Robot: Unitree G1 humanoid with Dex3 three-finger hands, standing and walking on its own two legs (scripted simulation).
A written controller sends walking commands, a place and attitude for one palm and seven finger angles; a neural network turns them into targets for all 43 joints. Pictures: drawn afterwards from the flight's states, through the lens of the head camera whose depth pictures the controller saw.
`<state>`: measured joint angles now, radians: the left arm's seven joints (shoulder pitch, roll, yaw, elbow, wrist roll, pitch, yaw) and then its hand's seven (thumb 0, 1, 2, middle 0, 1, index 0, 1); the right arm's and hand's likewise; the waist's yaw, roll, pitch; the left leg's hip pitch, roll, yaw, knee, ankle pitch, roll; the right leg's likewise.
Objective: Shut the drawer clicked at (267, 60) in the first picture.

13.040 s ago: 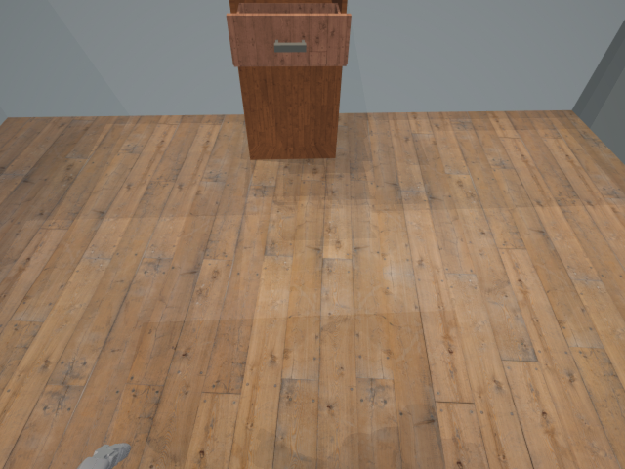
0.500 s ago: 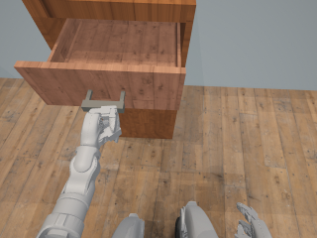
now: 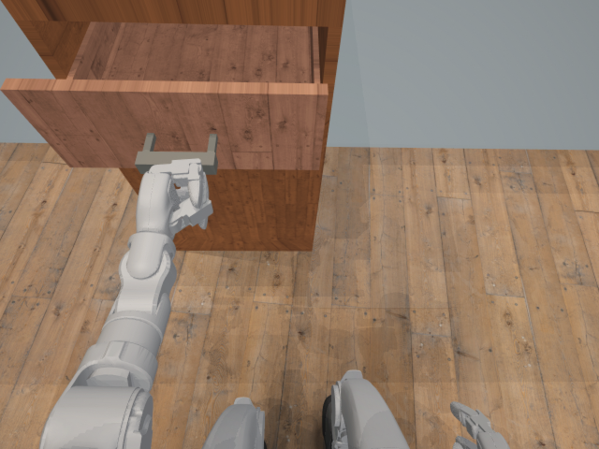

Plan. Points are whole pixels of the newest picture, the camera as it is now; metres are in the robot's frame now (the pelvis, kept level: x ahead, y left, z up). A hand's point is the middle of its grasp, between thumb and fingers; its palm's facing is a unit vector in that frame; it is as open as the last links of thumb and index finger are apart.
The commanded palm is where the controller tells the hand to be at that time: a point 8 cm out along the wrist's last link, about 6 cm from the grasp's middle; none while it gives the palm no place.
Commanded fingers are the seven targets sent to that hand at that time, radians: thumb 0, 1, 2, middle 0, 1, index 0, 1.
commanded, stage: push the drawer shut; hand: left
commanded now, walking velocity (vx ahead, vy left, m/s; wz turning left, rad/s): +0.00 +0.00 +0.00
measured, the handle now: (179, 151) +0.51 +0.15 +0.04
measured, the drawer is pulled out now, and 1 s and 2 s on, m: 0.13 0.00 0.00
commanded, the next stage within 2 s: pull the fist back off the drawer in 1.34 s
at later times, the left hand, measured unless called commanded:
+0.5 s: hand (213, 159) +0.50 +0.10 +0.03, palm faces -0.05 -1.00 -0.06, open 3.3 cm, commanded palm +0.49 +0.16 +0.04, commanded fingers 0.00 0.90 0.90 -1.40 -1.60 -1.40 -1.60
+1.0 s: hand (217, 126) +0.56 +0.10 +0.03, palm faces -0.05 -1.00 -0.05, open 3.3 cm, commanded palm +0.56 +0.15 +0.04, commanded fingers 0.00 0.90 0.90 -1.40 -1.60 -1.40 -1.60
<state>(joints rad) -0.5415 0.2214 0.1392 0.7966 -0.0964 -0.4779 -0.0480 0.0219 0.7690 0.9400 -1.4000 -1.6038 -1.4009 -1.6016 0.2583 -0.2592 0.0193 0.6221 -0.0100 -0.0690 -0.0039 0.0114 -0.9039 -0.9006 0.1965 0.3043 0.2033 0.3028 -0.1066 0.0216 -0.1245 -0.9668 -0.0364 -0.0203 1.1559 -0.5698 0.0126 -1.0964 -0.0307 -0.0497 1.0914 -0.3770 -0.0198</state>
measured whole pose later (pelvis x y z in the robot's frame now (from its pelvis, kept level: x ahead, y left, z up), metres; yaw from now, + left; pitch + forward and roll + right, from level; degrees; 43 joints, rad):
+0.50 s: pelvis -0.01 +0.01 -0.01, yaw -1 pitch +25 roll +0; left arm -0.88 0.33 0.27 1.15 -0.05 -0.52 -0.06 0.05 0.79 0.95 -1.40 -1.60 -1.40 -1.60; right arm 0.34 -0.27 0.04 0.64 -0.04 -0.04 0.02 0.01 -0.90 -0.90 0.20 0.30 0.20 0.30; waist -0.18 0.03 -0.12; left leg -1.07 -0.03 -0.01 1.19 -0.57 0.02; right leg -1.19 -0.02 -0.04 1.11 -0.36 -0.01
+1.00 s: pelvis +0.00 +0.01 -0.02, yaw -2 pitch +30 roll -2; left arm -1.09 0.44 0.33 1.29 0.02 -0.48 -0.04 0.05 0.78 0.96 -1.40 -1.60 -1.40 -1.60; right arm 0.38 -0.26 0.06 0.62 -0.07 0.02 0.05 0.01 -0.90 -0.90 0.20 0.30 0.20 0.30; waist -0.25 0.05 -0.12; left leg -1.16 -0.02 -0.03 1.23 -0.59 0.03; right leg -1.27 -0.01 -0.06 1.11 -0.36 -0.01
